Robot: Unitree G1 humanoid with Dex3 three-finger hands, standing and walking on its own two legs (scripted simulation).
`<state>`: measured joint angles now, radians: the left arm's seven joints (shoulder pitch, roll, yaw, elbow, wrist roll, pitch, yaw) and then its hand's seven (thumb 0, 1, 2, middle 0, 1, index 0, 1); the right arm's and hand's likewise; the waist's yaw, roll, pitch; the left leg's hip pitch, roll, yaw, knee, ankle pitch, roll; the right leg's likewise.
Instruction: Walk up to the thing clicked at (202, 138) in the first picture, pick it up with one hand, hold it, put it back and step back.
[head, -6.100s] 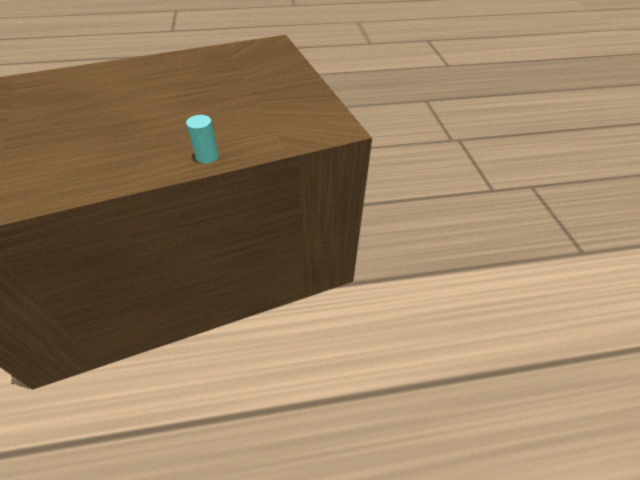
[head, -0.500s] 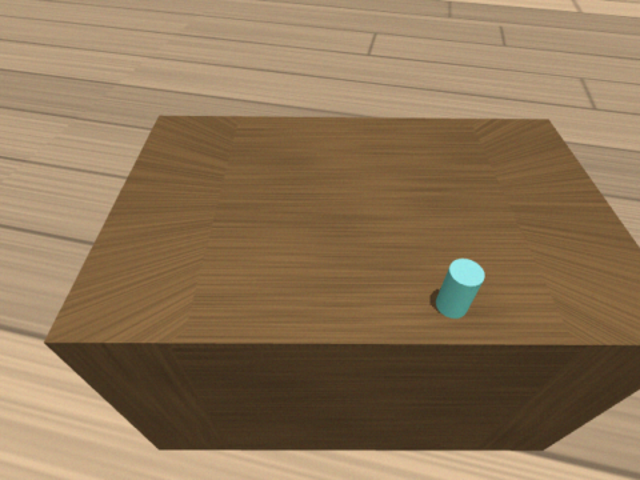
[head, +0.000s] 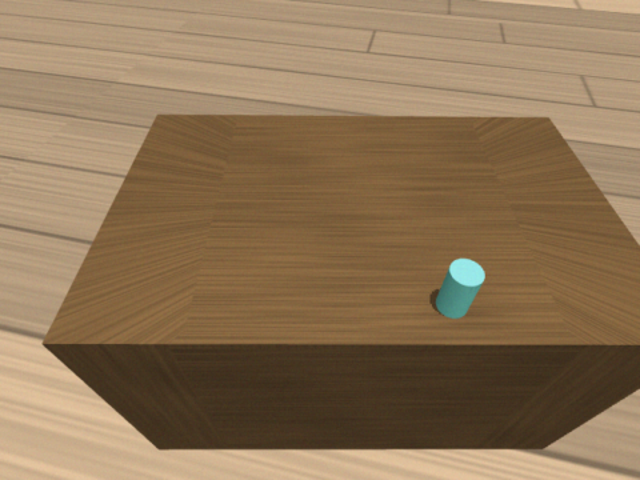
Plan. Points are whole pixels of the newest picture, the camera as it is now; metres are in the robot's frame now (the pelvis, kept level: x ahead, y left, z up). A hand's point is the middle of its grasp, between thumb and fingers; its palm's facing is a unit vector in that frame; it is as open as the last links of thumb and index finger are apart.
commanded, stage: stand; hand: right
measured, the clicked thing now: (458, 289) +0.43 -0.23 -0.08
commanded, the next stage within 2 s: rise first in 0.84 s
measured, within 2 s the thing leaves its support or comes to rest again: neither
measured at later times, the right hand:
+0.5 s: hand out of the picture +0.06 -0.25 -0.16, palm faces -0.03 +0.94 -0.33, open 7.4 cm
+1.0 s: hand out of the picture +0.08 -0.25 -0.16, palm faces +0.02 +0.94 -0.33, open 7.6 cm
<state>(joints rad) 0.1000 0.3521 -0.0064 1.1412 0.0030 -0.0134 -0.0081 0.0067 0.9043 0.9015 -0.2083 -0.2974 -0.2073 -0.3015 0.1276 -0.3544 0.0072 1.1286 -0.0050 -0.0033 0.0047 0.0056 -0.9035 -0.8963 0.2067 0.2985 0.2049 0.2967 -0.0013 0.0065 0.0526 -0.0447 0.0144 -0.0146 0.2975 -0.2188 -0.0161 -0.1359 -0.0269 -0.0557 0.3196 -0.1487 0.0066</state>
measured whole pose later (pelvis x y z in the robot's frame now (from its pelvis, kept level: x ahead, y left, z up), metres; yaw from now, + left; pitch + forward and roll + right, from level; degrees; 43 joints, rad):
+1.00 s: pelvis +0.00 +0.00 +0.00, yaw +0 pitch -1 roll +0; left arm 0.11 0.34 0.00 1.07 -0.04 -0.03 0.01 0.01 0.88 0.88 -0.19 -0.27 -0.19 -0.28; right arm 0.13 -0.35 0.01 1.05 0.04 -0.01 -0.01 0.01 -0.88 -0.87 0.19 0.28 0.19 0.27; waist 0.00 0.00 0.06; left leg -0.08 0.02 -0.01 0.34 -0.24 -0.02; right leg -0.18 -0.02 -0.05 0.37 -0.17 0.00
